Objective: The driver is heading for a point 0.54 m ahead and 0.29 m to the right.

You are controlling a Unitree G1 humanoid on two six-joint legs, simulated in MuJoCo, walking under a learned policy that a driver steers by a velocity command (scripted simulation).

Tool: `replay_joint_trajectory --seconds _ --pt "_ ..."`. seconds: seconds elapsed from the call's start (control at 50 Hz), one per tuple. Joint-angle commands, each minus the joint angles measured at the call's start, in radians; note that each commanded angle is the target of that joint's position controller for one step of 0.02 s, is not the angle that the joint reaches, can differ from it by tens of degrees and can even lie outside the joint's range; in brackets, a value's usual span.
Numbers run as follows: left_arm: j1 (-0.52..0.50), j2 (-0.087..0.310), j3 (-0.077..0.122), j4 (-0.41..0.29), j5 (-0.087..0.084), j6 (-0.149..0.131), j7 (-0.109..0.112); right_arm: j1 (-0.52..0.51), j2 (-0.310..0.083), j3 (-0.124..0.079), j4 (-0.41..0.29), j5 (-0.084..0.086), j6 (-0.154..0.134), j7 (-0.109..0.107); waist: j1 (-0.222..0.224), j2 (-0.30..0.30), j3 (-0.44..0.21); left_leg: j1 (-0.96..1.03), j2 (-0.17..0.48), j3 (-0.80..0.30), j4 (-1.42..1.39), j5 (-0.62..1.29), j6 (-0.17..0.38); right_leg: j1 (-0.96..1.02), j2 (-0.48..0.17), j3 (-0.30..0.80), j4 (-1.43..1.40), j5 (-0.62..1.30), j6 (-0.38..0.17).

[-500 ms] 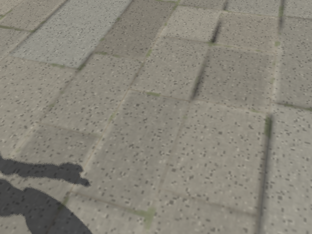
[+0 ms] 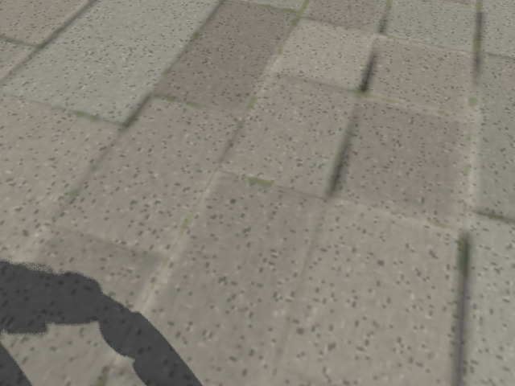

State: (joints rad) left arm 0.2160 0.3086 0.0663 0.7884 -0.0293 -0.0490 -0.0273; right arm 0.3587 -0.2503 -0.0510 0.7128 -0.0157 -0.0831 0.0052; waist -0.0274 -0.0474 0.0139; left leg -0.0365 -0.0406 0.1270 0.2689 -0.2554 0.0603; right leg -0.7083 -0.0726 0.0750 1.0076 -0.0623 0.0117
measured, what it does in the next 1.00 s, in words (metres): walks ahead, turning right: right foot, then left foot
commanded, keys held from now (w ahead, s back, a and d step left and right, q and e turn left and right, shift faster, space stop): w+e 0.86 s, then no key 0.14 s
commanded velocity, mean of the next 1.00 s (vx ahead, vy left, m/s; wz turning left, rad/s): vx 0.48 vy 0.00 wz -0.51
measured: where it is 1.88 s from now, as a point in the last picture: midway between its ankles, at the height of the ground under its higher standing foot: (309, 317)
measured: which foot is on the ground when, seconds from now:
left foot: down 0.00-0.26, up 0.28-0.68, down 0.70-1.00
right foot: up 0.00-0.24, down 0.26-0.70, up 0.72-1.00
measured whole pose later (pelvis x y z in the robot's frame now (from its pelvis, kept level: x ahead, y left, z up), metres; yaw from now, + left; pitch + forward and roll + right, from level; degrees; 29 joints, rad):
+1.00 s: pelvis +0.55 -0.07 +0.00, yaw -34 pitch +1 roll +1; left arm 0.15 0.30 0.07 0.63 -0.01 -0.02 -0.01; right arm 0.32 -0.27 -0.06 0.79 0.00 -0.08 0.00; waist -0.06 -0.04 0.05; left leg -0.12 -0.01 0.10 0.32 -0.21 0.02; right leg -0.64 -0.06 0.06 0.89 -0.19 0.03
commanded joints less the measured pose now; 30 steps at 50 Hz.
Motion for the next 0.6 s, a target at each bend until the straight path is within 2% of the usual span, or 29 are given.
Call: replay_joint_trajectory --seconds 0.02,0.08,0.12,0.14,0.18,0.2,0.22,0.24,0.26,0.28,0.3,0.32,0.34,0.36,0.38,0.4,0.44,0.48,0.52,0.56,0.6 --pt "-0.074 0.029 0.001 -0.076 0.006 -0.011 -0.010 -0.066 -0.144 -0.039 -0.054 0.003 -0.026 -0.016 0.006 0.107 0.062 -0.048 0.241 -0.036 -0.155 0.391 0.074 0.002 0.006 -0.014 -0.192 0.161 0.000" --pt "-0.175 0.001 -0.015 -0.117 0.007 -0.016 -0.031 -0.012 -0.167 -0.047 -0.012 0.012 -0.019 -0.028 -0.034 0.085 0.100 0.013 0.267 0.009 -0.160 0.459 0.053 0.009 0.011 -0.067 -0.326 0.192 -0.025" --pt "-0.223 0.000 -0.019 -0.146 0.004 -0.020 -0.047 0.013 -0.178 -0.051 0.011 0.018 -0.003 -0.033 -0.045 0.081 0.108 0.099 0.288 0.031 -0.121 0.555 0.045 -0.014 0.023 -0.096 -0.385 0.151 -0.049" --pt "-0.233 0.007 -0.016 -0.160 0.004 -0.021 -0.054 0.014 -0.187 -0.054 0.017 0.019 0.006 -0.036 -0.038 0.091 0.097 0.135 0.294 0.044 -0.081 0.665 0.040 -0.002 0.040 -0.119 -0.403 0.112 -0.064" --pt "-0.208 0.035 -0.003 -0.174 0.003 -0.016 -0.059 0.010 -0.215 -0.061 0.020 0.021 0.026 -0.048 -0.006 0.137 0.035 0.199 0.301 0.064 0.045 1.004 0.026 0.073 0.094 -0.176 -0.399 0.008 -0.101" --pt "-0.161 0.057 0.008 -0.171 0.001 -0.011 -0.058 0.003 -0.229 -0.064 0.018 0.021 0.037 -0.055 0.027 0.161 -0.005 0.220 0.303 0.068 0.137 1.157 0.023 0.135 0.126 -0.199 -0.388 -0.051 -0.124" --pt "-0.065 0.095 0.026 -0.158 -0.001 -0.006 -0.053 -0.010 -0.243 -0.066 0.013 0.020 0.046 -0.057 0.082 0.172 -0.063 0.200 0.300 0.068 0.279 1.219 0.021 0.260 0.151 -0.201 -0.389 -0.086 -0.151" --pt "0.084 0.147 0.053 -0.131 0.000 -0.003 -0.038 -0.040 -0.247 -0.065 0.005 0.027 0.046 -0.058 0.170 0.145 -0.137 0.089 0.269 0.081 0.493 1.147 0.003 0.500 0.173 -0.176 -0.466 -0.032 -0.193" --pt "0.211 0.211 0.073 -0.110 0.005 0.013 -0.015 -0.025 -0.200 -0.046 -0.011 0.010 0.031 -0.055 0.206 0.016 -0.223 -0.178 0.200 0.067 0.806 0.630 -0.031 0.812 0.032 0.056 -0.481 -0.021 -0.253" --pt "0.163 0.280 0.084 -0.140 0.002 0.006 -0.007 0.067 -0.072 -0.004 -0.058 -0.001 -0.002 -0.031 0.084 -0.211 -0.334 -0.621 -0.045 -0.071 1.207 -0.309 -0.105 1.135 -0.239 0.671 -0.576 -0.139 -0.492" --pt "0.183 0.204 0.065 -0.142 0.007 -0.001 -0.006 -0.029 -0.163 -0.018 -0.072 0.031 -0.046 -0.009 0.161 -0.065 -0.392 -0.728 -0.004 -0.278 1.254 -0.290 -0.076 1.142 -0.248 0.747 -0.692 -0.246 -0.478" --pt "0.143 0.159 0.053 -0.145 0.011 -0.010 -0.003 -0.114 -0.186 -0.021 -0.105 0.064 -0.064 0.000 0.149 -0.004 -0.238 -0.762 0.050 -0.275 1.175 -0.208 -0.052 1.014 -0.214 0.590 -0.715 -0.237 -0.418" --pt "0.076 0.133 0.045 -0.151 0.008 -0.017 -0.006 -0.136 -0.170 -0.016 -0.109 0.050 -0.070 -0.004 0.086 0.101 -0.113 -0.732 0.092 -0.255 1.056 -0.152 -0.048 0.833 -0.163 0.478 -0.729 -0.134 -0.374" --pt "0.019 0.096 0.034 -0.162 0.007 -0.021 -0.004 -0.137 -0.176 -0.023 -0.099 0.020 -0.064 -0.011 0.051 0.109 -0.071 -0.676 0.125 -0.246 0.960 -0.118 -0.057 0.721 -0.121 0.395 -0.739 -0.034 -0.348" --pt "-0.010 0.089 0.029 -0.178 0.019 -0.021 0.001 -0.117 -0.178 -0.027 -0.094 0.009 -0.052 -0.010 0.021 0.076 -0.042 -0.614 0.137 -0.242 0.932 -0.095 -0.070 0.625 -0.094 0.349 -0.763 0.039 -0.346" --pt "-0.023 0.094 0.031 -0.181 0.021 -0.022 0.006 -0.100 -0.174 -0.027 -0.093 0.002 -0.041 -0.010 0.004 0.054 -0.032 -0.584 0.142 -0.232 0.892 -0.082 -0.088 0.565 -0.079 0.329 -0.782 0.085 -0.348" --pt "-0.014 0.115 0.036 -0.170 0.018 -0.024 0.016 -0.103 -0.146 -0.017 -0.097 -0.006 -0.023 -0.013 -0.002 0.039 -0.018 -0.556 0.145 -0.195 0.789 -0.045 -0.125 0.466 -0.057 0.257 -0.791 0.182 -0.343" --pt "0.003 0.142 0.044 -0.159 0.014 -0.018 0.028 -0.183 -0.112 -0.001 -0.122 -0.009 -0.017 -0.016 0.023 0.023 -0.001 -0.525 0.127 -0.169 0.628 0.079 -0.149 0.394 -0.007 0.190 -0.784 0.170 -0.310" --pt "0.034 0.149 0.046 -0.146 0.005 -0.007 0.036 -0.268 -0.091 0.010 -0.136 -0.004 -0.021 -0.012 0.065 -0.006 -0.007 -0.461 0.088 -0.158 0.449 0.243 -0.154 0.367 0.037 0.156 -0.756 0.093 -0.263" --pt "0.082 0.153 0.047 -0.130 0.003 0.003 0.039 -0.330 -0.102 0.007 -0.148 0.012 -0.026 -0.005 0.101 -0.023 -0.025 -0.414 0.050 -0.160 0.346 0.326 -0.157 0.390 0.029 0.193 -0.732 0.018 -0.241" --pt "0.108 0.148 0.046 -0.120 -0.003 0.009 0.040 -0.353 -0.127 -0.003 -0.156 0.023 -0.033 0.002 0.105 -0.040 -0.032 -0.408 0.041 -0.193 0.278 0.302 -0.145 0.457 0.002 0.260 -0.680 -0.048 -0.227"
